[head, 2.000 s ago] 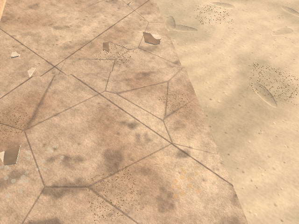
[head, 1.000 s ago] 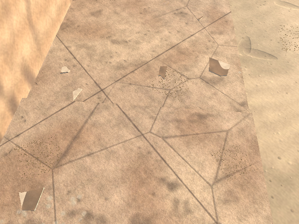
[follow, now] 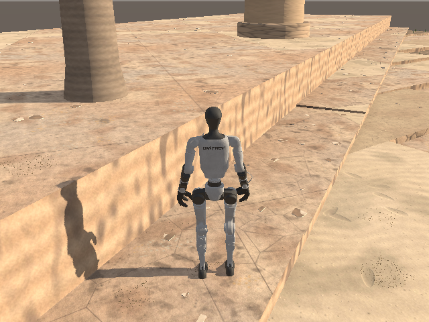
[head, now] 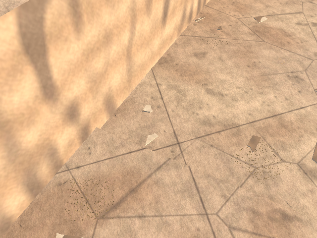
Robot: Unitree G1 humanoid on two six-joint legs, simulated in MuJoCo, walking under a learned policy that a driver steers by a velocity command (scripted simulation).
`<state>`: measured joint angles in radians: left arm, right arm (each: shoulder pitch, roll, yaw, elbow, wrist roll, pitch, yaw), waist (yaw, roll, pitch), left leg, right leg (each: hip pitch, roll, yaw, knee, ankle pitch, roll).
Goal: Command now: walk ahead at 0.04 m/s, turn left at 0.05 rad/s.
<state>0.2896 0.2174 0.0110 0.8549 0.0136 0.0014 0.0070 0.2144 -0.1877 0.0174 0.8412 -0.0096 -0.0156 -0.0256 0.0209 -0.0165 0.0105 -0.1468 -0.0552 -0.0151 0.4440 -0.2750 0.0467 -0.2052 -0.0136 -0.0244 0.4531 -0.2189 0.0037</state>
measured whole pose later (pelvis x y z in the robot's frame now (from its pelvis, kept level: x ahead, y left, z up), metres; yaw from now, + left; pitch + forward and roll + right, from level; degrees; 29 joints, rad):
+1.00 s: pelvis +0.00 +0.00 +0.00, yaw -1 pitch -2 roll +0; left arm 0.30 0.15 0.00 1.17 0.01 0.01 0.04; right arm 0.31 -0.14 0.02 1.15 -0.01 -0.01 -0.05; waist 0.01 -0.01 0.03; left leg -0.09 -0.05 -0.01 0.37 -0.25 0.05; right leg -0.16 -0.01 -0.01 0.39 -0.20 0.01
